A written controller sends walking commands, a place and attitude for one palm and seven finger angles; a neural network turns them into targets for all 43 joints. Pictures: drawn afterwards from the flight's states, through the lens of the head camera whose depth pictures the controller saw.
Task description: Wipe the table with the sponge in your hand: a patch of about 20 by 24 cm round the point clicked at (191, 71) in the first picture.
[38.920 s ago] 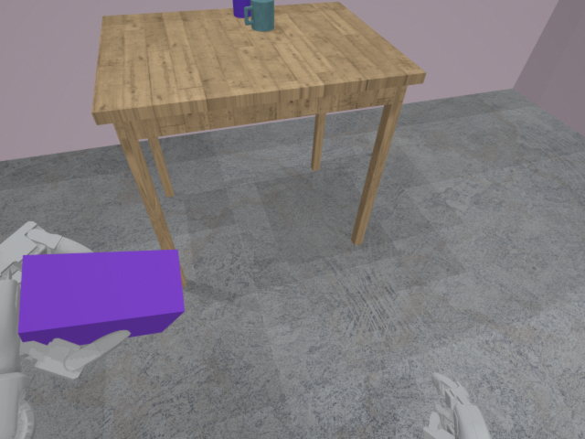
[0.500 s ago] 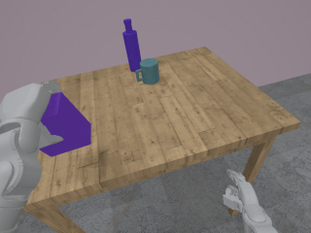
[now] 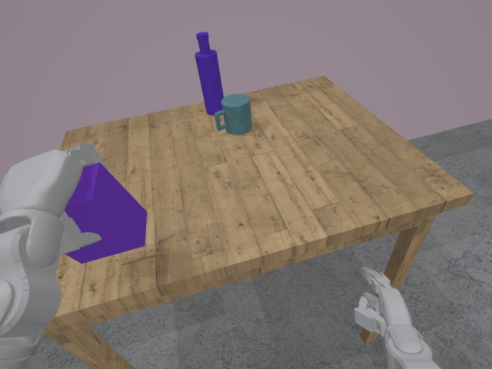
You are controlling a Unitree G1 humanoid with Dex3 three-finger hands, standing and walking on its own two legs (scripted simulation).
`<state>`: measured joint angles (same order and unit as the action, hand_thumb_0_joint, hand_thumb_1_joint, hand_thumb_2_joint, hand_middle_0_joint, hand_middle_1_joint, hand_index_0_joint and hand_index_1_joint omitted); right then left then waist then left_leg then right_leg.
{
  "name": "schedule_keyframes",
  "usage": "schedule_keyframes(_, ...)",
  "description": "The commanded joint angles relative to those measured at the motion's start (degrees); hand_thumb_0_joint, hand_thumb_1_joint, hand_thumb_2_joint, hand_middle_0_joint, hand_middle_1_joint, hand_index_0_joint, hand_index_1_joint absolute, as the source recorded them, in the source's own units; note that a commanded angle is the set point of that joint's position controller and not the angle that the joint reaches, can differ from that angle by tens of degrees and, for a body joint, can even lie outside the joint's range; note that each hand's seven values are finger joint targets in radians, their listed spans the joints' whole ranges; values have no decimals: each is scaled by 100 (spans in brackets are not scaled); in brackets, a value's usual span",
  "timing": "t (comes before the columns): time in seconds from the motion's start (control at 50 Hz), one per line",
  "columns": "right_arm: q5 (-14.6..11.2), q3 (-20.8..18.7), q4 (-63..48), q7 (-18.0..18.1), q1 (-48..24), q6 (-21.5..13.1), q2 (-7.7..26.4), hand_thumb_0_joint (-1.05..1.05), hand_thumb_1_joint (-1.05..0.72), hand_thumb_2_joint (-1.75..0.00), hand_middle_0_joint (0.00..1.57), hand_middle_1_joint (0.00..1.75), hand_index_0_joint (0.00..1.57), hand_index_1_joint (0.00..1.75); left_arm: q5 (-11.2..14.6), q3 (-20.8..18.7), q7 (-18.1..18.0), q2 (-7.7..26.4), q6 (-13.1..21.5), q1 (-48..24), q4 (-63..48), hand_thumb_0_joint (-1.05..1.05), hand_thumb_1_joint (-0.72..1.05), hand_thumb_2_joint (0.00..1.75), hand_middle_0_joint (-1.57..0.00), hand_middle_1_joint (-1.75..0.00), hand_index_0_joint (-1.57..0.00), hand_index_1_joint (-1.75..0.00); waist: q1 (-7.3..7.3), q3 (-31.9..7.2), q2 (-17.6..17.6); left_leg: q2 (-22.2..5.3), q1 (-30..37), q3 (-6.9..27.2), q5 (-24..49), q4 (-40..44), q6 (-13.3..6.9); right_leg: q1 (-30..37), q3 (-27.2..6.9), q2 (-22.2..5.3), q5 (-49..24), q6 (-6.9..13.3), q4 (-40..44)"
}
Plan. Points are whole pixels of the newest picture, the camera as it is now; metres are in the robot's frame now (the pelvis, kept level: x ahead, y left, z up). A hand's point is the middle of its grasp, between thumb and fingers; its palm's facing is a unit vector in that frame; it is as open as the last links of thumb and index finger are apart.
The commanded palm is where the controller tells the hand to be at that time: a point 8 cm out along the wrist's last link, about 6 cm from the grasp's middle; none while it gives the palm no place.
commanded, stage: bring the sponge back beside the body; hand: left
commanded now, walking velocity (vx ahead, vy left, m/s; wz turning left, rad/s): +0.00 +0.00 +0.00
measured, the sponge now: (99, 224) +0.25 +0.28 +0.15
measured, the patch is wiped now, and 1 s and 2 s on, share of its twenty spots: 1.00 1.00 1.00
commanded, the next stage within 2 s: step back with the hand held close in 1.00 s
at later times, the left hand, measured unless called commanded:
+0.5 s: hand (65, 220) +0.21 +0.28 +0.20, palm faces +0.27 -0.16 -0.95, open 10.4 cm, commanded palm +0.15 +0.29 +0.28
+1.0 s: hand (51, 224) +0.20 +0.29 +0.21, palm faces +0.32 -0.15 -0.93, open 10.4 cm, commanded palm +0.14 +0.29 +0.27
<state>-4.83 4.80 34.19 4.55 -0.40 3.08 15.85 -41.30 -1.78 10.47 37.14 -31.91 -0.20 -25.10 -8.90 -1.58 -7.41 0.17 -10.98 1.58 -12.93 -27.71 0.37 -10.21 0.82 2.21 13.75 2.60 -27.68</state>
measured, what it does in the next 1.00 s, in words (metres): stands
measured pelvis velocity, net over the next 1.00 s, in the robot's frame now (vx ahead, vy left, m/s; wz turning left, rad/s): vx -0.01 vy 0.01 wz -0.01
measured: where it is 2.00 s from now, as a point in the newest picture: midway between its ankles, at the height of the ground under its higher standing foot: outside the picture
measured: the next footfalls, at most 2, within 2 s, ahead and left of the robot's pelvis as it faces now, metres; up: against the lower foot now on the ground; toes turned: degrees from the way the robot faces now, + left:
none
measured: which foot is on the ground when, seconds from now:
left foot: down 0.00-1.00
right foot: down 0.00-1.00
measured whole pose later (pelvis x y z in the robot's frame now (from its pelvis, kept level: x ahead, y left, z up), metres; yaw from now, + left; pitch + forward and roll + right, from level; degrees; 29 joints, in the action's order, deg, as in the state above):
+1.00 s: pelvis -0.01 +0.01 +0.00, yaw +0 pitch -6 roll +0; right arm -4.6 5.1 34.1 4.2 -0.7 3.1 14.8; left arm -40.2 -4.1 6.6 36.0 -32.2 8.6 -33.1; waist -9.5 -1.5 -6.9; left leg 0.3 -9.2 1.0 -12.5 -27.3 -0.3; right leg -8.0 0.1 2.1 12.5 1.9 -26.1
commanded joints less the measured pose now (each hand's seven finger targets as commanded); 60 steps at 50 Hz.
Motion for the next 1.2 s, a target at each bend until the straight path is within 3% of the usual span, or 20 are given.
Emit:
schedule_keyframes(0.0,36,-192,-1141,33,-1470,-363,451,0,-90,-90,20,30,20,30,-271,-1168,-384,1580,85,-1417,-1056,0,10,130,-120,-160,-120,-160,-61,-1054,375,128,343,71,1032,179,-174,172,-534,-155,-517,123,586)
schedule_keyframes(0.06,1,-176,-1174,33,-1630,-366,452,0,-90,-90,20,30,20,30,-232,-1197,-393,1575,64,-1384,-1121,0,10,130,-120,-160,-120,-160,-31,-887,312,101,320,135,793,267,-152,80,-735,-95,-227,154,682)
schedule_keyframes(0.12,18,-182,-1125,28,-1494,-305,464,0,-90,-90,20,30,20,30,-158,-1082,-399,1362,68,-1114,-979,0,10,130,-120,-160,-120,-160,-44,-849,396,97,292,86,862,275,-156,115,-439,-127,-346,101,656)
schedule_keyframes(0.16,-12,-175,-1193,32,-1675,-357,439,0,-90,-90,20,30,20,30,-158,-1144,-407,1428,57,-1127,-1207,0,10,130,-120,-160,-120,-160,-31,-849,269,82,305,133,711,307,-144,86,-681,-94,-135,139,687)
schedule_keyframes(0.24,23,-188,-1166,59,-1509,-317,457,0,-90,-90,20,30,20,30,-127,-1069,-404,1335,97,-903,-1221,0,10,130,-120,-160,-120,-160,-36,-865,440,97,325,79,764,258,-167,80,-426,-139,-210,72,671)
schedule_keyframes(0.26,7,-175,-1233,49,-1672,-399,444,0,-90,-90,20,30,20,30,-180,-1144,-429,1436,96,-959,-1531,0,10,130,-120,-160,-120,-160,-35,-970,223,74,373,148,715,297,-157,122,-673,-88,-114,142,669)
schedule_keyframes(0.28,40,-164,-1272,57,-1572,-408,423,0,-90,-90,20,30,20,30,-176,-1065,-455,1357,106,-1064,-1649,0,10,130,-120,-160,-120,-160,-89,-1098,122,105,369,119,848,251,-177,208,-478,-149,-236,132,596)
schedule_keyframes(0.34,69,-198,-1175,53,-1479,-382,450,0,-90,-90,20,30,20,30,-173,-1145,-485,1391,134,-763,-1522,0,10,130,-120,-160,-120,-160,-65,-914,325,89,361,96,826,268,-165,133,-460,-125,-260,105,645)
schedule_keyframes(0.36,36,-192,-1211,42,-1618,-432,443,0,-90,-90,20,30,20,30,-225,-1268,-515,1529,123,-803,-1757,0,10,130,-120,-160,-120,-160,-52,-921,192,61,390,173,784,309,-156,134,-690,-44,-177,174,642)
schedule_keyframes(0.42,78,-206,-1167,10,-1467,-383,443,0,-90,-90,20,30,20,30,-195,-1203,-569,1362,132,-535,-1722,0,10,130,-120,-160,-120,-160,-91,-956,127,85,381,105,1015,284,-155,228,-430,-83,-471,145,586)
schedule_keyframes(0.46,32,-202,-1223,-14,-1634,-408,428,0,-90,-90,20,30,20,30,-182,-1305,-592,1446,107,-528,-1946,0,10,130,-120,-160,-120,-160,-77,-926,-3,64,413,163,955,317,-140,220,-656,-16,-402,192,608)
schedule_keyframes(0.6,34,-191,-1181,2,-1503,-338,420,0,-90,-90,20,30,20,30,-49,-1103,-595,1056,73,-77,-1538,0,10,130,-120,-160,-120,-160,-48,-598,428,33,285,96,709,346,-146,33,-401,-56,-133,91,707)
schedule_keyframes(0.68,50,-174,-1262,16,-1605,-387,411,0,-90,-90,20,30,20,30,-111,-1117,-633,1183,95,-493,-2095,0,10,130,-120,-160,-120,-160,-89,-982,-12,67,360,143,824,350,-160,264,-418,-60,-287,143,595)
schedule_keyframes(0.86,31,-197,-1169,12,-1644,-390,432,0,-90,-90,20,30,20,30,-189,-1254,-673,1356,65,-462,-1928,0,10,130,-120,-160,-120,-160,-35,-681,143,30,358,187,581,501,-140,152,-594,54,-22,171,714)
schedule_keyframes(1.0,25,-172,-1155,25,-1562,-359,406,0,-90,-90,20,30,20,30,-58,-1046,-606,1032,64,-214,-1503,0,10,130,-120,-160,-120,-160,-46,-534,370,53,248,103,457,465,-142,36,-381,-25,120,83,780)
schedule_keyframes(1.08,53,-161,-1277,34,-1634,-432,392,0,-90,-90,20,30,20,30,-93,-1115,-612,1151,127,-386,-2033,0,10,130,-120,-160,-120,-160,-116,-937,92,97,296,121,559,386,-161,240,-481,-67,10,125,686)
schedule_keyframes(1.1,67,-147,-974,115,-1326,-381,457,0,-90,-90,20,30,20,30,-232,-652,-603,589,-28,37,-108,0,10,130,-120,-160,-120,-160,124,-38,674,55,47,7,290,417,-119,-300,-302,6,300,86,847)
schedule_keyframes(1.12,25,-228,-2069,-45,-167,-358,321,0,-90,-90,20,30,20,30,4371,-2142,-1043,-81,1553,-937,-1786,0,10,130,-120,-160,-120,-160,760,474,1659,11,-43,300,-876,-352,-290,-1518,-845,-351,703,-59,1533)
schedule_keyframes(1.14,193,-79,-1481,-39,238,-378,303,0,-90,-90,20,30,20,30,4277,-2245,-1263,461,2077,142,-722,0,10,130,-120,-160,-120,-160,737,48,2146,98,142,157,-986,-873,-291,-1735,-957,-636,1147,106,1581)
schedule_keyframes(1.18,224,-195,-1377,-31,412,-331,240,0,-90,-90,20,30,20,30,4416,-2360,-1497,309,2581,313,-1570,0,10,130,-120,-160,-120,-160,774,-190,2129,58,224,149,-809,-1468,-251,-1918,-1296,-1107,1081,276,1613)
